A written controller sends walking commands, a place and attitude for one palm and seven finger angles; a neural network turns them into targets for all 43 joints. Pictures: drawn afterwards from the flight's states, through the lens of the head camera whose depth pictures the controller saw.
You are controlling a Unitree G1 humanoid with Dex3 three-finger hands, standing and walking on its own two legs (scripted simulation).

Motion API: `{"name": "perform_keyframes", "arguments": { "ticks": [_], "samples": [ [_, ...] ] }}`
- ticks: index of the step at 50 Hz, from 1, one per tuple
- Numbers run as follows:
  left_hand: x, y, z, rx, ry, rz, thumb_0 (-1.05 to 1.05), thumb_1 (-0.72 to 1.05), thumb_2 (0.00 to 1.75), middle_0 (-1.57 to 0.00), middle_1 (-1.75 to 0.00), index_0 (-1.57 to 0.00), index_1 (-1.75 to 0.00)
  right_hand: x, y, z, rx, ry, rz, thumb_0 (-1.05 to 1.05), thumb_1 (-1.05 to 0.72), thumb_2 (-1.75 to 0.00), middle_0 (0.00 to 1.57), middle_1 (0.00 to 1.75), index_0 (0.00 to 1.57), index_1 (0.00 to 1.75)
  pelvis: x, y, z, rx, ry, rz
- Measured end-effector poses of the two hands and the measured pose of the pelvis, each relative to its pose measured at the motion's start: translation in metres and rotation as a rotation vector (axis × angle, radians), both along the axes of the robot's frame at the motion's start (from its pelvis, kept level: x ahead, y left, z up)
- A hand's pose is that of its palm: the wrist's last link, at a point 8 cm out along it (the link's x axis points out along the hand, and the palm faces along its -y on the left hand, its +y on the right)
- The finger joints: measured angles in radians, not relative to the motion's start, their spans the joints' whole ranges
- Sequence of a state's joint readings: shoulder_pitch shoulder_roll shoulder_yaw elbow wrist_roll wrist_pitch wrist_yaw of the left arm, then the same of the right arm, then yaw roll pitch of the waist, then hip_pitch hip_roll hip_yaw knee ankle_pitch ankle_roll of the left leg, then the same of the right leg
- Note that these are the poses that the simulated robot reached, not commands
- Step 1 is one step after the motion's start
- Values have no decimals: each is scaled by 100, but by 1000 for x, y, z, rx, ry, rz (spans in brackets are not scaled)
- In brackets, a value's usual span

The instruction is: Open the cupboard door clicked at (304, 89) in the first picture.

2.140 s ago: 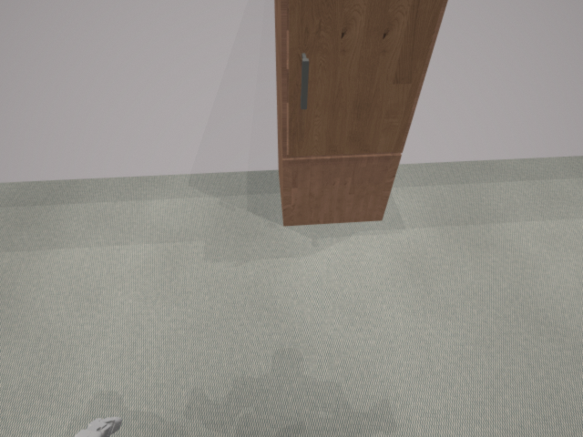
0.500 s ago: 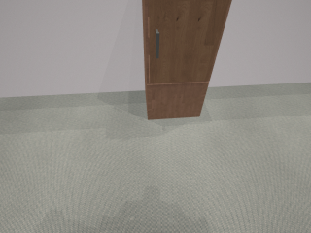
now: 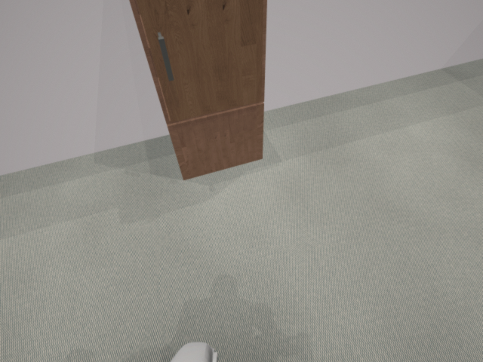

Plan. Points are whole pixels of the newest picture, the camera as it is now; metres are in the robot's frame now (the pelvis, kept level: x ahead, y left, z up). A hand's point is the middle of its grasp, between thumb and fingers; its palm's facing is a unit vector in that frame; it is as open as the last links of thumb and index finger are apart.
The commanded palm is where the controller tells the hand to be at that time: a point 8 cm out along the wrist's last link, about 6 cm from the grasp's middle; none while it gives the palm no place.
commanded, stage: walk to a spot facing it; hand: left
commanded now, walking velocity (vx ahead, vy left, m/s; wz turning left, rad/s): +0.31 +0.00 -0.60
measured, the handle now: (165, 57) +1.04 +0.38 -0.04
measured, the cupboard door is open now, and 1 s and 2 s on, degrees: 0 0 0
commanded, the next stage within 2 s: none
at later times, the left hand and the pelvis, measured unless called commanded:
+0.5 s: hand (119, 326) +0.20 +0.29 -0.18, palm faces -0.20 -0.96 -0.17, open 7.4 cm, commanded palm none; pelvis +0.13 +0.09 +0.00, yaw -18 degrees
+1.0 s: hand (217, 222) +0.47 +0.12 -0.19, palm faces -0.58 -0.80 -0.15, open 7.4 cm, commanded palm none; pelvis +0.28 +0.05 -0.03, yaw -35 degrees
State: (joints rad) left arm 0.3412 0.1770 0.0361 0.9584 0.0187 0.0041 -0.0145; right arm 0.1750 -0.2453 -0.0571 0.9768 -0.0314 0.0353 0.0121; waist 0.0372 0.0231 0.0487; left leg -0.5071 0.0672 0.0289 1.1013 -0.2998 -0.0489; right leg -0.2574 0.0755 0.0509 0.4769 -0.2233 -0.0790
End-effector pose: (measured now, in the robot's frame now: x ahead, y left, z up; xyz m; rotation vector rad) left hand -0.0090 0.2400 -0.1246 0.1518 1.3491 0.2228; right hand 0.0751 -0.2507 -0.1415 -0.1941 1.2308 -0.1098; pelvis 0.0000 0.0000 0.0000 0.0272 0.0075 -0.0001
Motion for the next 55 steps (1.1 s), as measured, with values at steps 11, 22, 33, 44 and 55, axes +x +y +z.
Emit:
{"name": "perform_keyframes", "arguments": {
  "ticks": [11, 22, 33, 44, 55],
  "samples": [
    [37, 25, -1, -26, 28, -65, 1, 91, 90, -20, -30, -20, -30, 43, 13, 22, -46, -96, -82, 1, -91, -89, 19, 30, 20, 30, 44, 27, 6, -27, 29, -106],
    [153, 90, -33, -65, 39, -212, 1, 91, 90, -20, -30, -20, -30, 95, 79, 39, -89, -238, -203, 1, -91, -89, 20, 30, 20, 30, 114, 83, -5, -59, 4, -267],
    [346, 78, -19, -81, -120, -444, 1, 92, 90, -19, -30, -19, -30, -6, 141, 31, -81, 114, -519, 0, -92, -89, 20, 30, 20, 30, 185, 99, 5, -85, -1, -416],
    [460, -32, -37, -157, -110, -684, 1, 92, 90, -19, -30, -19, -30, -41, 210, 15, 81, 410, -755, 1, -91, -89, 19, 30, 20, 30, 246, 75, -13, -63, 14, -550],
    [514, -63, -21, -64, -144, -768, 0, 92, 90, -20, -30, -20, -30, 83, 118, -13, 54, 105, -816, 1, -91, -89, 20, 30, 20, 30, 294, 43, -13, -35, -20, -684]
  ]
}}
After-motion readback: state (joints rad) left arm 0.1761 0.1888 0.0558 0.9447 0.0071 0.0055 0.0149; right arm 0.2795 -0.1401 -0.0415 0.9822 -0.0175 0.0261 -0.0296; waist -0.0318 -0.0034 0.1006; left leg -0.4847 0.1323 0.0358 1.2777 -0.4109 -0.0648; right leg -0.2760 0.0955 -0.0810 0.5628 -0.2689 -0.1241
